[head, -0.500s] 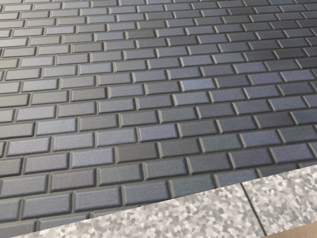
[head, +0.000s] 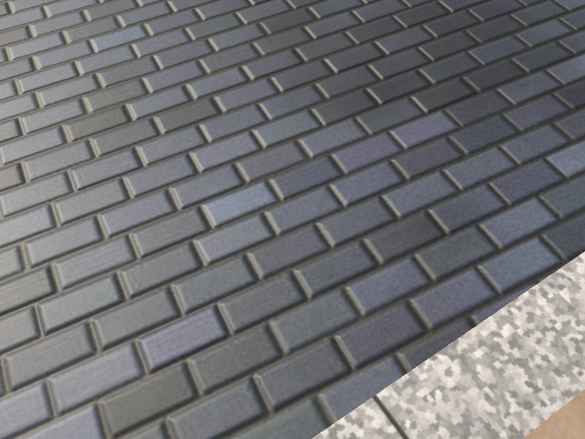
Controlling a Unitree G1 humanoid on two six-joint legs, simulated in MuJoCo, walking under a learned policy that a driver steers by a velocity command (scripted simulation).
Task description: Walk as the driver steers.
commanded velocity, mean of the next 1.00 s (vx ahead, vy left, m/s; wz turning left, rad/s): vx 0.42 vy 0.00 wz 0.19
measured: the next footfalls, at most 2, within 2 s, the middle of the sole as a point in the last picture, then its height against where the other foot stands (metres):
left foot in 0.42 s outside the picture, level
right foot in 0.86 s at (318, 320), level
